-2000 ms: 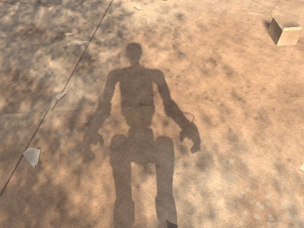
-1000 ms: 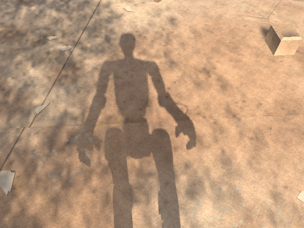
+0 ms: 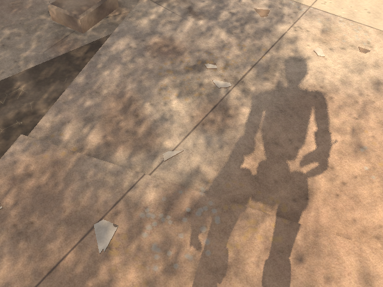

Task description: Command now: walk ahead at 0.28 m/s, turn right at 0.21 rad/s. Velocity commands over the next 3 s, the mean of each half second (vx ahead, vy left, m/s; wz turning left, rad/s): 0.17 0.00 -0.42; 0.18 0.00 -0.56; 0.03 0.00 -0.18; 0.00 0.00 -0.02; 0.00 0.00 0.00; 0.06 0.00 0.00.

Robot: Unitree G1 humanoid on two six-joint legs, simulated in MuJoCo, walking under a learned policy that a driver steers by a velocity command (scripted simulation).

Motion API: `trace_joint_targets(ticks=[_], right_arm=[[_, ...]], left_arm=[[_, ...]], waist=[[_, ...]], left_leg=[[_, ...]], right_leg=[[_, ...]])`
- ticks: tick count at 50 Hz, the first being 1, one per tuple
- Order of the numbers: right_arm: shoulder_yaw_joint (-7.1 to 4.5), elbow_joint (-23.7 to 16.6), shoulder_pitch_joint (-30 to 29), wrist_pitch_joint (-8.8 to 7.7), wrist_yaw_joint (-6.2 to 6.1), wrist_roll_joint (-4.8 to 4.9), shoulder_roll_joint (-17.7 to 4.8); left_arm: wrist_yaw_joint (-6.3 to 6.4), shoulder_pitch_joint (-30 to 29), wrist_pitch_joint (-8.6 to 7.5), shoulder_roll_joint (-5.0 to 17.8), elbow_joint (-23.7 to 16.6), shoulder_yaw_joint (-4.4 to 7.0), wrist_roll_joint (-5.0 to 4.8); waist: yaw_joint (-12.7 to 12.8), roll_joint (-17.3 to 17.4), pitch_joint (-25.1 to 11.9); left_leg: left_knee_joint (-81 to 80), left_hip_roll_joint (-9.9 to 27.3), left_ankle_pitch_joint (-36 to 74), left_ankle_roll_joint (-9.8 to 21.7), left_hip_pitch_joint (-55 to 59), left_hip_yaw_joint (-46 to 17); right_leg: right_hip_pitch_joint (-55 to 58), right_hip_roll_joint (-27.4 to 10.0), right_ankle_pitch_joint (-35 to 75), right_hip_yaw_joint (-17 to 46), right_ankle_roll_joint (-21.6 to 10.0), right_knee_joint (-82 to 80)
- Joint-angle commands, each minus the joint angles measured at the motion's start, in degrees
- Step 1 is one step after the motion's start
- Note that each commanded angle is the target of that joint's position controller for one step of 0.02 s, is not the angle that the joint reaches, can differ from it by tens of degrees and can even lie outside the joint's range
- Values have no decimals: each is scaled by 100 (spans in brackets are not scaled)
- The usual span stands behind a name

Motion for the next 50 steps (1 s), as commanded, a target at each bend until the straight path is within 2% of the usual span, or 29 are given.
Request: trace_joint_targets(ticks=[1, 3, 5, 9, 11, 16, 17, 18, 19, 20, 21, 22, 23, 24, 25, 26, 29, 32, 37, 39, 41, 42, 43, 44, 45, 46, 47, 49, 50], right_arm=[[-97, 65, 742, -93, -89, 91, -425], [-97, 96, 763, -148, -120, 89, -494], [-119, 126, 771, -171, -169, 125, -587], [-90, 211, 754, -88, -281, 133, -503], [-117, 285, 884, -53, -307, 139, -586], [-250, 344, 991, 109, -334, 134, -845], [-271, 333, 980, 150, -338, 137, -875], [-288, 316, 989, 191, -310, 123, -922], [-287, 202, 1203, 218, -269, 69, -919], [-181, -210, 1241, 267, -166, 68, -430], [-191, -207, 947, 315, -130, -82, -617], [-208, -278, 626, 291, -95, -21, -670], [-239, -311, 448, 224, -82, 17, -765], [-259, -297, 438, 193, -82, -20, -808], [-236, -203, 615, 215, -65, -92, -742], [-215, -140, 718, 246, -45, -113, -653], [-180, -212, 578, 285, -24, -61, -530], [-174, -345, 223, 296, -88, -2, -538], [-150, -559, 33, 248, -184, 99, -591], [-143, -627, 145, 210, -227, 146, -639], [-131, -589, 573, 149, -274, 164, -626], [-161, -546, 858, 91, -319, 109, -740], [-248, -579, 1099, 61, -390, -12, -1209], [-357, -651, 869, 157, -383, -16, -1775], [-320, -702, 875, 217, -363, 57, -1435], [-201, -756, 760, 228, -352, 94, -1011], [-141, -785, 570, 241, -336, 80, -832], [-132, -765, 535, 212, -328, 54, -815], [-145, -722, 627, 197, -303, 44, -830]], left_arm=[[8, 179, 63, 477, -223, 157, 124], [-63, 219, 193, 379, -220, 194, 144], [-107, 48, 258, 303, -315, 212, 145], [-186, -749, 297, 161, -685, 145, 192], [-232, -1051, 302, 103, -835, 94, 203], [-242, -1137, 317, 349, -1078, 153, 258], [-219, -973, 285, 401, -1072, 183, 261], [-176, -659, 231, 454, -1012, 225, 256], [-94, -195, 181, 1005, -981, 390, 256], [-46, -193, 242, 1777, -1046, 598, 142], [-72, -42, 312, 1598, -1055, 578, -33], [-41, -408, 368, 1283, -1075, 493, 35], [-21, -758, 414, 979, -1125, 396, 57], [3, -1038, 407, 862, -1194, 353, 45], [14, -1173, 362, 803, -1228, 340, 70], [-7, -1158, 299, 843, -1228, 352, 93], [-71, -934, 170, 1032, -1170, 425, 89], [-72, -703, 173, 1100, -1134, 458, 113], [-79, -655, 236, 1223, -1218, 514, 154], [-75, -775, 281, 1241, -1296, 529, 160], [-42, -1080, 330, 1208, -1396, 527, 95], [-11, -1218, 335, 1090, -1474, 491, 23], [4, -1086, 309, 626, -1602, 363, -31], [31, -791, 342, 589, -1731, 356, -2], [41, -552, 370, 1033, -1549, 434, 229], [-4, -696, 395, 1131, -1431, 484, 231], [-48, -752, 433, 1042, -1395, 476, 199], [-162, -741, 518, 889, -1391, 424, 165], [-187, -755, 544, 849, -1392, 401, 124]], waist=[[-299, 641, -347], [-155, 680, -428], [-80, 713, -411], [-174, 818, -182], [-293, 787, -242], [-316, 667, -352], [-250, 581, -452], [-58, 303, -712], [130, -506, -1154], [-102, -1657, -1498], [149, -782, -1673], [52, -497, -789], [-125, -157, -229], [-297, -205, -55], [-397, -309, -145], [-413, -245, -328], [-348, -198, -437], [-184, -303, -266], [-126, -494, -493], [-204, -566, -600], [-527, -527, -639], [-678, -386, -674], [-605, 617, -880], [-360, 1955, -771], [-297, 1264, -748], [-305, 700, -598], [-229, 522, -461], [-210, 913, -568], [-230, 924, -639]], left_leg=[[-1290, 1653, 3840, 483, 1403, -1031], [-1314, 1567, 4634, 455, 1214, -577], [-1381, 1543, 4748, 486, 1170, -235], [-1367, 1363, 4277, 482, 1040, 369], [-1220, 1415, 4226, 520, 1121, 492], [-217, 1717, 4440, 470, 1474, 451], [306, 1688, 4427, 400, 1474, 488], [1101, 1578, 3951, 218, 1321, 610], [2575, 1217, 2129, -96, 622, 762], [4326, -121, -2639, -381, -1416, 566], [4603, 31, -2643, -375, -1745, -707], [4511, 227, -2166, -341, -2115, -800], [3929, 437, -1577, -327, -2111, -790], [3406, 518, -1199, -370, -1852, -746], [3175, 513, -875, -426, -1457, -694], [3071, 460, -678, -471, -1237, -651], [2426, 420, -510, -641, -1264, -608], [1829, 353, -373, -786, -1363, -643], [1282, 90, -577, -726, -889, -664], [966, -45, -763, -625, -531, -674], [-104, -123, -319, -526, 256, -674], [-832, 132, 149, -461, 910, -863], [-1409, 1488, -129, -195, 1540, -2037], [-1668, 2607, 760, 530, 1760, -3748], [-1423, 2646, 1268, 859, 1712, -3572], [-1255, 2305, 1593, 837, 1514, -2903], [-1214, 1932, 1995, 714, 1299, -2249], [-1065, 1510, 3224, 627, 1297, -1472], [-983, 1441, 3689, 642, 1303, -1259]], right_leg=[[-1268, -304, 302, 158, 29, 354], [-1122, -122, 566, 17, 111, 394], [-1317, -77, 882, -96, 185, 266], [-1447, -137, 1659, -371, 231, -999], [-1192, -91, 1897, -527, 165, -1634], [-735, 124, 1135, -710, -199, -2355], [-493, 231, 1053, -736, -303, -2612], [66, 333, 1405, -703, -467, -3079], [962, -362, 2325, 468, -843, -3500], [2073, -1931, 2796, 3219, -2037, -3945], [1897, -2015, 1037, 3768, -2226, -4496], [1243, -1831, -512, 3366, -2054, -4758], [625, -1536, -1159, 2964, -1693, -5056], [289, -1218, -973, 2615, -1385, -5204], [87, -938, -458, 2235, -1253, -5201], [72, -781, -30, 1996, -1222, -5145], [191, -621, 79, 1861, -1248, -5143], [276, -578, 706, 1881, -1211, -4984], [288, -557, 2057, 2065, -1143, -4313], [290, -533, 2777, 2241, -1046, -3953], [106, -318, 2963, 2326, -732, -3489], [-244, -76, 2447, 2254, -441, -3120], [-772, 383, 1048, 1583, -98, -1990], [-1903, 1307, -1260, 458, 62, -1243], [-1932, 692, -1215, 437, 127, -301], [-1876, 573, -857, 462, 173, 11], [-1736, 486, -541, 462, 275, 148], [-1586, 562, -167, 355, 442, 396], [-1499, 624, -60, 350, 489, 420]])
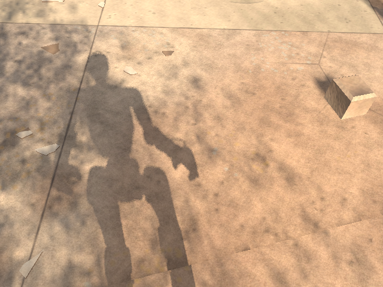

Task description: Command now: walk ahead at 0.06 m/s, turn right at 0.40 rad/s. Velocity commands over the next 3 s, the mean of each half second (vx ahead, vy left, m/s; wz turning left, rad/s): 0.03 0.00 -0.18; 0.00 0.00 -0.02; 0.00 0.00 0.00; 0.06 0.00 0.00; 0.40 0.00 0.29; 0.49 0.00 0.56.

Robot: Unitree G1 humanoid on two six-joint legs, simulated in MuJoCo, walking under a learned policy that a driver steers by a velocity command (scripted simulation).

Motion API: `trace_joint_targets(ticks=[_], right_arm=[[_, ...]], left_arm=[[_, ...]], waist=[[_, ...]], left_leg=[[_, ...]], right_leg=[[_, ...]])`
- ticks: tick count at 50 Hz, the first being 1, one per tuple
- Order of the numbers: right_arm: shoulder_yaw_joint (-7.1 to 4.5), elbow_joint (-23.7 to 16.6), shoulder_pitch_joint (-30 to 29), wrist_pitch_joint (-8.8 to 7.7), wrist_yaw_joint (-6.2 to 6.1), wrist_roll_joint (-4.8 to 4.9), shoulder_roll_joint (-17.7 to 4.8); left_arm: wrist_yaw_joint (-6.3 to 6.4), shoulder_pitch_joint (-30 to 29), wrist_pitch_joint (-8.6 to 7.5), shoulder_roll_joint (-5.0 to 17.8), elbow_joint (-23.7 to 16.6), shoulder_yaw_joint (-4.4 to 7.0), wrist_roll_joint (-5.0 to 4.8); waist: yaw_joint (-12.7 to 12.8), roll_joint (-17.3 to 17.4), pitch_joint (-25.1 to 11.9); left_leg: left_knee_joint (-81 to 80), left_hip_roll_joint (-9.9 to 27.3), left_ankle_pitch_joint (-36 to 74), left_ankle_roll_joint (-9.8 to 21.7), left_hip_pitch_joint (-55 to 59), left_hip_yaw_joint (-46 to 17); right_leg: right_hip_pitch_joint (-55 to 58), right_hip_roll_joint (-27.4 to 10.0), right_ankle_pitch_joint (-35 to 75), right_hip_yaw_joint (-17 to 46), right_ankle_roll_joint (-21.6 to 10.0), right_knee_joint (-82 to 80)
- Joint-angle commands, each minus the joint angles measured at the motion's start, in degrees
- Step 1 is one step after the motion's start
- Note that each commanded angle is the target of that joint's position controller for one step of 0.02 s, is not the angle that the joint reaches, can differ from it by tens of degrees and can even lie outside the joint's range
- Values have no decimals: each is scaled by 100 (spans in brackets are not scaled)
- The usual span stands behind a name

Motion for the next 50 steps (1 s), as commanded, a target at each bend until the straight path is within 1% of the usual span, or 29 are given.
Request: trace_joint_targets(ticks=[1, 2, 4, 5, 7, 9, 10, 11, 12, 13, 14, 15, 16, 17, 18, 19, 20, 21, 22, 23, 24, 25, 26, 28, 30, 35, 40, 50], right_arm=[[-210, -266, 158, -85, 25, -22, -772], [-216, -233, 221, -94, 39, -15, -775], [-227, -175, 287, -89, 58, -5, -792], [-230, -154, 277, -80, 73, -4, -804], [-252, -105, 278, -53, 120, -14, -881], [-290, -18, 404, 5, 166, -14, -992], [-302, 19, 418, 41, 179, 7, -1024], [-302, 46, 361, 82, 180, 52, -1023], [-289, 94, 416, 106, 174, 69, -973], [-225, 51, 575, 94, 196, 53, -737], [-93, -88, 810, 98, 229, 76, -261], [-124, 65, 612, 224, 155, 90, -481], [-149, 47, 512, 280, 150, 101, -565], [-157, 106, 443, 290, 156, 82, -553], [-176, 167, 463, 282, 161, 78, -583], [-181, 255, 601, 265, 166, 62, -600], [-156, 367, 727, 238, 163, 56, -532], [-126, 441, 795, 209, 160, 49, -483], [-117, 477, 740, 180, 156, 27, -519], [-118, 470, 606, 154, 160, -4, -610], [-171, 558, 542, 162, 180, 32, -759], [-154, 615, 524, 160, 204, 32, -649], [-137, 679, 542, 150, 204, 35, -563], [-138, 788, 565, 114, 160, 45, -543], [-147, 906, 557, 87, 135, 57, -556], [-144, 1196, 515, 115, 107, 52, -524], [-122, 1489, 527, 120, 82, 52, -490], [-38, 1945, 581, 113, 53, 56, -332]], left_arm=[[-82, 339, 51, 275, -243, 39, -68], [-82, 227, 69, 248, -277, 14, -79], [-76, 23, 108, 167, -325, -54, -63], [-74, -68, 122, 107, -339, -98, -56], [-59, -253, 136, 5, -372, -187, -72], [-20, -338, 127, 26, -380, -228, -101], [0, -308, 106, 20, -359, -247, -107], [18, -189, 63, -23, -301, -275, -96], [45, -147, -8, 12, -269, -301, -52], [90, -95, -91, 282, -277, -281, 55], [129, -407, -140, 722, -407, -242, 32], [161, -249, -177, 393, -269, -302, -36], [169, -442, -208, 196, -246, -387, -15], [198, -612, -224, 79, -213, -439, -7], [241, -701, -230, 85, -185, -453, -11], [273, -703, -246, 123, -134, -449, -48], [277, -687, -255, 139, -83, -449, -79], [273, -671, -258, 136, -36, -446, -116], [262, -620, -259, 126, 18, -445, -132], [246, -532, -249, 83, 80, -454, -122], [220, -458, -213, 105, 149, -425, -111], [219, -477, -199, 136, 238, -423, -81], [222, -451, -204, 121, 324, -418, -74], [225, -389, -249, 140, 467, -401, -87], [232, -370, -291, 100, 600, -406, -99], [261, -268, -273, 87, 981, -408, -104], [286, -118, -270, 76, 1312, -426, -105], [317, 171, -256, -53, 1800, -490, -106]], waist=[[21, 1105, -608], [-20, 1102, -627], [-85, 1152, -620], [-103, 1188, -616], [-172, 1304, -606], [-260, 1424, -604], [-229, 1398, -587], [-94, 1279, -561], [-10, 1042, -521], [-85, 431, -752], [-399, -763, -694], [-41, -778, -649], [-159, -717, -381], [-182, -656, -279], [-232, -714, -268], [-275, -719, -383], [-313, -575, -525], [-334, -407, -607], [-287, -285, -592], [-192, -184, -432], [-91, 152, -46], [-143, 249, 105], [-166, 334, 152], [-175, 413, -72], [-175, 383, -230], [-185, 347, -110], [-180, 304, -65], [-143, 310, 54]], left_leg=[[-578, 1281, 3827, 888, 989, -863], [-571, 1300, 3818, 925, 1060, -811], [-566, 1323, 3588, 965, 1122, -743], [-547, 1302, 3442, 956, 1068, -680], [-489, 1263, 3253, 951, 845, -578], [-364, 1272, 3176, 976, 788, -650], [-257, 1262, 3075, 944, 755, -684], [-81, 1190, 2835, 819, 595, -641], [50, 1119, 2337, 556, 259, -609], [365, 917, 1315, 212, -229, -466], [659, 212, -887, -121, -719, 59], [840, 215, -1814, -144, -126, -175], [875, 143, -1751, -139, -205, -222], [747, 119, -1499, -147, -205, -261], [593, 82, -1162, -178, -116, -228], [393, 50, -755, -217, 83, -203], [136, 29, -409, -251, 316, -159], [-216, 94, 100, -279, 609, -181], [-420, 236, 505, -300, 836, -289], [-498, 405, 611, -301, 894, -474], [-409, 385, 386, -247, 447, -504], [-483, 391, 341, -221, 337, -513], [-546, 405, 409, -216, 338, -527], [-605, 426, 625, -185, 466, -558], [-612, 446, 735, -153, 622, -567], [-667, 472, 611, -97, 713, -590], [-695, 492, 584, -55, 766, -611], [-742, 489, 497, -21, 677, -632]], right_leg=[[-395, -67, 267, 62, 187, 474], [-394, -68, 325, 75, 207, 292], [-284, -138, 377, 37, 222, -280], [-96, -197, 380, -31, 211, -668], [451, -265, 291, -259, 145, -1463], [832, -252, 267, -492, 69, -2064], [1037, -255, 472, -561, 15, -2495], [1444, -268, 1026, -607, -67, -3256], [2001, -403, 1865, -405, -147, -4152], [2726, -1170, 2298, 496, -271, -4410], [2633, -2351, 3914, 1741, -792, -4357], [1909, -2477, 4018, 1617, -1320, -4193], [1830, -2242, 3866, 1430, -1314, -4210], [1814, -1998, 3645, 1187, -1156, -4212], [1844, -1759, 3715, 964, -981, -4163], [1908, -1627, 4109, 786, -889, -4044], [1962, -1539, 4252, 650, -819, -3937], [1896, -1460, 3877, 573, -708, -3886], [1732, -1340, 3035, 578, -558, -3926], [1464, -1218, 2201, 612, -438, -4032], [1415, -1035, 1630, 509, -392, -4191], [1456, -1048, 1608, 509, -400, -4166], [1488, -1046, 1800, 499, -410, -4102], [1705, -1051, 2368, 448, -422, -3955], [1782, -1053, 2530, 420, -414, -3942], [1661, -1024, 2291, 399, -382, -4078], [1632, -1018, 2244, 382, -353, -4152], [1625, -1012, 2140, 337, -315, -4198]])
Over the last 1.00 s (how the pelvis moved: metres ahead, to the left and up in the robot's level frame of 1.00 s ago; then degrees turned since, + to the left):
0.26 0.00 0.01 -33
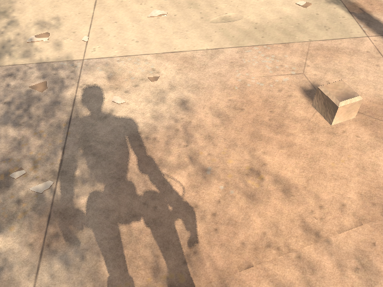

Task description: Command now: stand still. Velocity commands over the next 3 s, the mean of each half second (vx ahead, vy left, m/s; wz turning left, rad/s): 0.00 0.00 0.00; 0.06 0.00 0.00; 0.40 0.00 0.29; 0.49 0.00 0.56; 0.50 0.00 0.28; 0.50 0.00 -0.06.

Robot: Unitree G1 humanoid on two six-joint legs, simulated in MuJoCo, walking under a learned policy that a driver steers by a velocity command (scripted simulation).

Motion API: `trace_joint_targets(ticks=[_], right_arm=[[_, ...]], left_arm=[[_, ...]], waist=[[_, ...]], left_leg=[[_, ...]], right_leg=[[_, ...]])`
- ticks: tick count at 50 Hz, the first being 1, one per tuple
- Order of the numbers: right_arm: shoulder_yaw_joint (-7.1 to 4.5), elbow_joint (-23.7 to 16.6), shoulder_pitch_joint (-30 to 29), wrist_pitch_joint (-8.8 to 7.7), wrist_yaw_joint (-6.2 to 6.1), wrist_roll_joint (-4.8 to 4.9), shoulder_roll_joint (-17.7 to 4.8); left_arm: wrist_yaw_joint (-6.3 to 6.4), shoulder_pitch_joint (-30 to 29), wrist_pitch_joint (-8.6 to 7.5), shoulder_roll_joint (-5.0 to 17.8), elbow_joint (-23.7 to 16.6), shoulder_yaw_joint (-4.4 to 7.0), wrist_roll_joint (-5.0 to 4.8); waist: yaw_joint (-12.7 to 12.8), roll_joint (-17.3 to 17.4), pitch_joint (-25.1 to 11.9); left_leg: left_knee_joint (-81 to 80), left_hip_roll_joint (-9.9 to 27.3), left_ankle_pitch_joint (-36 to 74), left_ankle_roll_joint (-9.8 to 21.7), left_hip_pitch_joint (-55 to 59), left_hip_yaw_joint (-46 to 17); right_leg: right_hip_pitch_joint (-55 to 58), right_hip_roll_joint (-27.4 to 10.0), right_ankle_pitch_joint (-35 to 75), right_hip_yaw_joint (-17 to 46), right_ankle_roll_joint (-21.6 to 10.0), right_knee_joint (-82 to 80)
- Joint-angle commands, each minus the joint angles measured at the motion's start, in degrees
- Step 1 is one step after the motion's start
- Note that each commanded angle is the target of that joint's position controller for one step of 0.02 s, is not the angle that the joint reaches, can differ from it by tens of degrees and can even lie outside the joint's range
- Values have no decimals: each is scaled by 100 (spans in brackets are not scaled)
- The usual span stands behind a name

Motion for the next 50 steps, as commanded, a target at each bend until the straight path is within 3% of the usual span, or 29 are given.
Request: trace_joint_targets(ticks=[1, 18, 41, 42, 45, 47, 49, 50], right_arm=[[-68, -3, 257, -40, -24, 0, -517], [10, 367, 500, -71, -62, 2, -255], [21, 487, 762, -94, -86, 4, -49], [28, 505, 817, -91, -83, -2, -21], [-100, 422, 862, -15, -59, -20, -276], [-147, 389, 1105, 12, -40, -23, -305], [-253, 475, 1483, -13, -47, -41, -497], [-293, 461, 1479, -38, -37, -54, -535]], left_arm=[[22, 170, -39, 520, -34, 69, 0], [47, 456, -40, 215, 342, 13, 1], [68, 756, -50, -18, 469, 1, 4], [66, 814, -47, -53, 488, -8, 11], [37, 814, 8, 84, 372, 80, 55], [-13, 633, -3, -49, 178, 75, 112], [-81, 409, -116, -305, -37, 31, 178], [-114, 279, -186, -222, -140, 50, 199]], waist=[[-17, -4, 110], [-2, 1, 190], [-4, -13, 259], [-7, -3, 135], [-35, 172, 415], [-174, 364, 848], [-295, 873, 804], [-302, 839, 815]], left_leg=[[-367, 502, 555, 159, -61, -502], [-365, 473, 466, 183, -203, -519], [-339, 449, 443, 211, -273, -536], [-399, 407, -4, 219, -230, -530], [-352, 263, -2375, 473, -574, -675], [-591, 573, -3340, 748, -630, -1260], [-1187, 1332, -3617, 1150, -222, -2314], [-1389, 1601, -3438, 1298, -376, -2589]], right_leg=[[-228, -592, 706, 550, -153, -397], [-265, -590, 630, 486, -115, -361], [-339, -597, 596, 449, -84, -300], [-297, -547, 179, 427, -92, -344], [-831, -201, -1977, 250, -290, 80], [-1599, -93, -2469, 190, -354, 550], [-2004, 29, -1469, -346, -268, 1523], [-1947, -134, -1166, -415, -251, 1829]])
Over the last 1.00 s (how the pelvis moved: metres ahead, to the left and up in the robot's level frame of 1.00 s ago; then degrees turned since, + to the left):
0.03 -0.01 0.00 -3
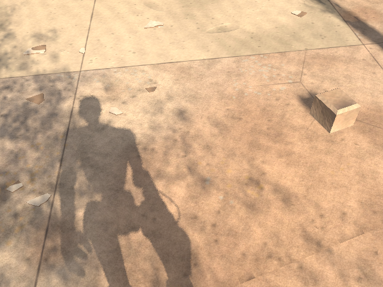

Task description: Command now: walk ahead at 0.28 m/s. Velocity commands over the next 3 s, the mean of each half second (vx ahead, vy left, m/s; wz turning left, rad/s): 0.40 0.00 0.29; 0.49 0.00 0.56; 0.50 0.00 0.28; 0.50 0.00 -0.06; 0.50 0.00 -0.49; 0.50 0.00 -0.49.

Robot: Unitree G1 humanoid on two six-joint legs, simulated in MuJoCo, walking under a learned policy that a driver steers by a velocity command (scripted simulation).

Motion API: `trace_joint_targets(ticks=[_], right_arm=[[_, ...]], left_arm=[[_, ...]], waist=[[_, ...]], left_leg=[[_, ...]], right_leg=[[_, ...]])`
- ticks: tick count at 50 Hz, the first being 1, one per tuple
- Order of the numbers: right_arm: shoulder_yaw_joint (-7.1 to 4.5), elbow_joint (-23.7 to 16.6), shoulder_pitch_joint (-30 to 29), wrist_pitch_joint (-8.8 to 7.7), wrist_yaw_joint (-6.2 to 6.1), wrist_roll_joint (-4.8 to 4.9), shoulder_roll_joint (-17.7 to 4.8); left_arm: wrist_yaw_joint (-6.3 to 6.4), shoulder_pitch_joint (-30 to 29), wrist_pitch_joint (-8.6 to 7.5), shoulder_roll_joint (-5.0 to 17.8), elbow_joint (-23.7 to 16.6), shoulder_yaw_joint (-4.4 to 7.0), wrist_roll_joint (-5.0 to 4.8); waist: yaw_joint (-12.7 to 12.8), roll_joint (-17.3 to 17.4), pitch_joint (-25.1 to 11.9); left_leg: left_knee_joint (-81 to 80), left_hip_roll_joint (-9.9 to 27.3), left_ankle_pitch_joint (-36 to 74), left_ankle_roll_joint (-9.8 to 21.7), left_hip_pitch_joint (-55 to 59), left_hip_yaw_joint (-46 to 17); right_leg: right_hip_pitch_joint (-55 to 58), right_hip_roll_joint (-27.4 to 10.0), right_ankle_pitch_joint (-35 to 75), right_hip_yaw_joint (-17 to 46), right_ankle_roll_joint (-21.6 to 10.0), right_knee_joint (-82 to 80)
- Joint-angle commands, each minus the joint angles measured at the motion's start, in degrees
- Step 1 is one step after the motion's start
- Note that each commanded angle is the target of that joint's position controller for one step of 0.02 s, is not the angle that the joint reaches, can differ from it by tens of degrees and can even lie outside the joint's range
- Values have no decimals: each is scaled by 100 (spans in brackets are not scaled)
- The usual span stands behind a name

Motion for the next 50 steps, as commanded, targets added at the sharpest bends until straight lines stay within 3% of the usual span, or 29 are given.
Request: trace_joint_targets(ticks=[1, 3, 4, 5, 6, 7, 8, 10, 13, 15, 18, 20, 22, 24, 25, 26, 27, 28, 29, 30, 31, 32, 33, 35, 38, 43, 45, 50], right_arm=[[-228, -14, 626, -48, 13, -34, -859], [-258, -186, 112, -94, 47, 8, -873], [-254, -294, -189, -105, 64, 55, -797], [-216, -459, -482, -161, 82, 59, -619], [-85, -705, -697, -246, 142, 113, -108], [-136, -863, -833, -283, 169, -73, -383], [-172, -858, -854, -315, 233, -128, -509], [-162, -724, -557, -386, 339, -60, -331], [-212, -724, -579, -308, 399, -80, -336], [-194, -933, -959, -256, 393, -43, -264], [-94, -1340, -1803, -249, 414, -29, -129], [-38, -1576, -2248, -241, 450, -5, -114], [-80, -1611, -2081, -225, 442, -5, -320], [-197, -1432, -1293, -245, 404, -26, -607], [-289, -1216, -602, -266, 389, -37, -777], [-398, -1005, 86, -291, 368, -83, -967], [-537, -980, 474, -278, 315, -142, -1384], [-616, -1158, 176, -223, 319, -92, -1735], [-590, -1177, -11, -176, 301, 17, -1584], [-530, -1238, -421, -194, 266, 51, -1388], [-478, -1253, -643, -243, 265, 33, -1156], [-437, -1271, -720, -315, 240, 56, -1055], [-397, -1280, -764, -380, 224, 73, -986], [-387, -1236, -561, -491, 210, 131, -1051], [-419, -1234, -189, -486, 196, 141, -1269], [-401, -1195, 556, -471, 184, 107, -1250], [-390, -1237, 693, -463, 147, 78, -1240], [-406, -1327, 952, -458, 59, -22, -1321]], left_arm=[[-100, -381, -226, 246, -523, 56, 42], [-159, 100, -327, 152, -452, 69, -25], [-147, 699, -368, 104, -248, 90, -75], [-88, 1308, -407, 308, -66, 166, -71], [-18, 2013, -445, 916, 40, 323, -35], [-10, 2260, -383, 1169, 145, 413, -21], [-1, 1715, -379, 868, -31, 344, 10], [0, 999, -478, 645, -288, 268, -52], [24, 1101, -605, 433, -247, 172, -66], [23, 1251, -632, 390, -200, 129, -53], [57, 1170, -645, 395, -236, 71, -48], [95, 1176, -661, 553, -223, 71, -72], [134, 1193, -701, 791, -187, 116, -96], [193, 1126, -692, 997, -202, 185, -127], [192, 1042, -662, 1097, -246, 226, -117], [153, 895, -633, 1151, -325, 257, -101], [70, 805, -611, 909, -538, 228, -46], [-58, 1031, -618, 483, -933, 198, -145], [-108, 233, -683, 919, -1133, 273, -101], [-147, -131, -758, 986, -1332, 281, -140], [-129, -123, -777, 965, -1300, 300, -130], [-101, -120, -688, 907, -1309, 312, -38], [-105, 29, -554, 777, -1283, 291, 57], [-136, -13, -357, 745, -1361, 322, 111], [-204, -831, -230, 781, -1725, 343, 112], [-285, -1905, -225, 981, -2171, 403, 75], [-311, -2307, -239, 933, -2328, 367, 93], [-366, -3051, -340, 941, -2771, 269, 29]], waist=[[-144, 744, 1068], [235, 666, 1039], [531, 555, 1065], [792, 49, 1087], [1009, -1424, 783], [949, -1357, 1010], [626, -636, 1285], [230, -327, 1249], [125, -346, 922], [124, -439, 876], [184, -486, 1045], [234, -538, 1103], [91, -653, 837], [-305, -766, 306], [-588, -835, -84], [-959, -789, -402], [-1051, -91, -781], [-539, 1196, -1329], [-646, 219, -884], [-437, 16, -217], [-140, -461, 184], [48, -568, 303], [206, -510, 279], [299, -302, 294], [107, 43, 453], [-322, 266, 421], [-448, 305, 407], [-664, 421, 584]], left_leg=[[-1974, 1794, -2458, 1026, -317, -2484], [-1688, 1472, -2128, 839, -1004, -1867], [-1269, 1121, -2014, 695, -1771, -1498], [-395, 695, -1617, 491, -2577, -1049], [1555, -135, -1076, 207, -3354, 15], [2705, -43, -1089, 268, -3770, 47], [3270, 246, -573, 337, -3756, -275], [3417, 420, 264, 289, -3490, -414], [3588, 342, 868, 201, -3477, -126], [3456, 279, 1079, 178, -3545, 109], [2289, 180, 1481, 146, -3234, 527], [1301, 48, 1604, 203, -2645, 884], [921, -220, 1539, 386, -1856, 1148], [864, -511, 1293, 680, -941, 1201], [699, -556, 1237, 872, -290, 1036], [245, -479, 1169, 1091, 587, 742], [8, 633, 163, 1449, 1549, -720], [-756, 2135, -38, 2574, 2873, -4238], [-1331, 1972, -450, 2386, 2522, -4140], [-1543, 1903, -59, 2119, 1704, -3420], [-1635, 1702, 895, 1874, 911, -2896], [-1618, 1436, 1667, 1720, 395, -2430], [-1644, 1208, 2054, 1622, 61, -2068], [-1665, 951, 2470, 1560, -168, -1697], [-1737, 724, 2637, 1332, -180, -1522], [-1483, 634, 2859, 991, 719, -1758], [-1336, 614, 2959, 954, 918, -1827], [-860, 707, 3230, 958, 1382, -2196]], right_leg=[[-1221, -118, 25, -317, -56, 637], [-181, -53, 45, -426, -145, -157], [911, 110, 290, -482, -184, -790], [1855, -214, 158, 91, -206, -1394], [2477, -1597, -1437, 2237, -467, -2551], [2061, -2360, -1895, 3223, -779, -2860], [1582, -2274, -1697, 2924, -801, -2823], [1333, -1840, -442, 1799, -551, -2950], [1619, -1441, 1967, 481, -306, -2698], [1605, -1327, 3281, -70, -233, -2541], [1240, -1155, 4062, -618, -179, -2507], [1089, -1175, 4598, -870, -136, -2487], [1273, -1257, 6200, -1107, -62, -1953], [1495, -1398, 7513, -1241, -18, -774], [1505, -1480, 7412, -1206, -37, 126], [1104, -1403, 6488, -1259, -50, 1353], [5, -1046, 3541, -1313, -48, 3276], [-2203, 235, -642, -622, 174, 5304], [-2954, -105, -7, 194, 47, 5306], [-2963, -401, 634, 218, 21, 4763], [-2574, -610, 885, 197, 46, 4190], [-2179, -725, 856, 235, 141, 3794], [-1817, -783, 792, 249, 239, 3458], [-1662, -808, 751, 157, 397, 2868], [-2075, -772, 1447, -64, 590, 2078], [-2919, -662, 2668, 56, 574, 1198], [-2931, -538, 2883, 29, 582, 893], [-2795, -319, 2892, 86, 492, -242]])
Over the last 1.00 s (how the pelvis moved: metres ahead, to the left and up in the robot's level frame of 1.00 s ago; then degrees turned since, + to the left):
0.02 0.01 -0.01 0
